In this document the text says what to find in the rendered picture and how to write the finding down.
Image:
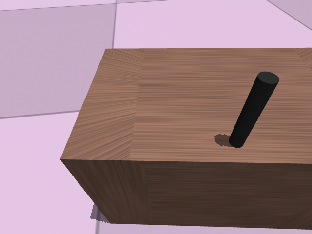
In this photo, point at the can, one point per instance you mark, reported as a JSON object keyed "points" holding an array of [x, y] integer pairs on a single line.
{"points": [[261, 91]]}

